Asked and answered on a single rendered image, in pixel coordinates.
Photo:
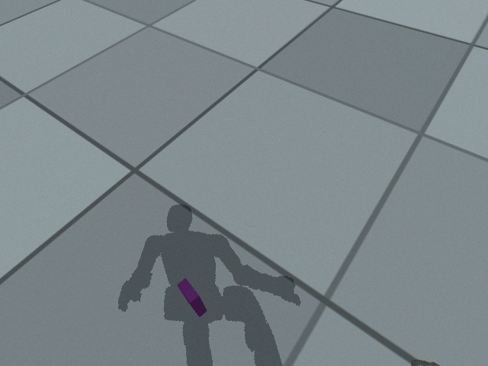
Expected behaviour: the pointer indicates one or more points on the carton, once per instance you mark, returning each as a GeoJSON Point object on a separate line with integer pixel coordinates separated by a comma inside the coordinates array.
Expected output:
{"type": "Point", "coordinates": [192, 297]}

